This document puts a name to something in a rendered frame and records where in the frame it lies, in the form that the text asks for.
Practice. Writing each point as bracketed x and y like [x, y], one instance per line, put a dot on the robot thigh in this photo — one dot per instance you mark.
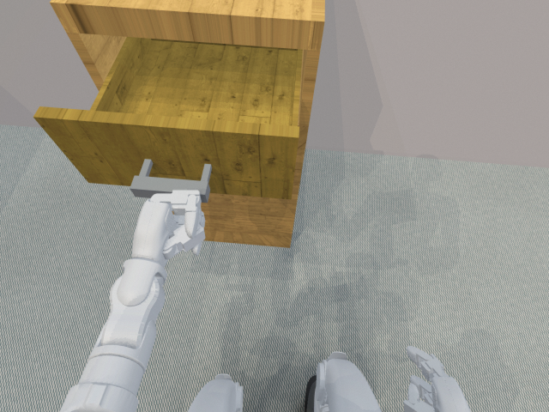
[343, 387]
[220, 395]

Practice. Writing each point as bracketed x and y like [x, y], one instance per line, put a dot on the left robot thigh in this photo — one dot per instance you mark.
[220, 395]

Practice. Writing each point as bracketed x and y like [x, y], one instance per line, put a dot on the cabinet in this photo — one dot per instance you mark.
[99, 28]

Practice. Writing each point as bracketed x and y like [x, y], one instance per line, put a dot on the left robot hand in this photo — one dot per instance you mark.
[156, 223]

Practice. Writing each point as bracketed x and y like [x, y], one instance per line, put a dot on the handle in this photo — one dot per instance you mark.
[145, 186]

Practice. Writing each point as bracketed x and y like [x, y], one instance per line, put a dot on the drawer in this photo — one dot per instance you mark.
[183, 104]

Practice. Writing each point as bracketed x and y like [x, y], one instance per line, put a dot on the right robot thigh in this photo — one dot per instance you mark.
[343, 387]

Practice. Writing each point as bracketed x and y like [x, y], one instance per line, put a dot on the robot left forearm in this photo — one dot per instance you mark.
[114, 370]

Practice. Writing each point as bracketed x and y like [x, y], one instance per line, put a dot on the right robot hand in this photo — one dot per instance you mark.
[443, 395]

